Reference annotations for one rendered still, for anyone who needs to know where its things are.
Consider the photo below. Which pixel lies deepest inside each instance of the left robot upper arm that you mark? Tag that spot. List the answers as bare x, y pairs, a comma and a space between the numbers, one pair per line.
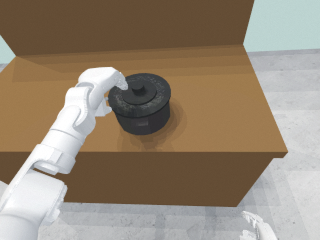
36, 201

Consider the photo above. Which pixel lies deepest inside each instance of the robot right hand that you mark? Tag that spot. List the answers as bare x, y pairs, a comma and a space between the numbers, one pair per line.
263, 230

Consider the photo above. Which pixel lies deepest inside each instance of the table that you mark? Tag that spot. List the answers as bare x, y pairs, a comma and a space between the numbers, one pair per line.
221, 134

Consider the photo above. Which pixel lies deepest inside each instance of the left robot forearm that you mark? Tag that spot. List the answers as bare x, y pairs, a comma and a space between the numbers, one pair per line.
57, 151

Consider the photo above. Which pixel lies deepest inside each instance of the lid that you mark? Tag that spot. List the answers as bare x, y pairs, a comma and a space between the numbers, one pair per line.
154, 98

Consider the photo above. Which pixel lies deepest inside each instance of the knob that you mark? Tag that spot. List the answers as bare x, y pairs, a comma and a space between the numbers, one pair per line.
137, 87

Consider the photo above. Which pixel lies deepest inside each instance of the robot left hand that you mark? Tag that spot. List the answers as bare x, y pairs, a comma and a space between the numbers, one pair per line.
106, 78

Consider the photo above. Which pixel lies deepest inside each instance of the pot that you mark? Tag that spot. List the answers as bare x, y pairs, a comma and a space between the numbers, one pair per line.
146, 125

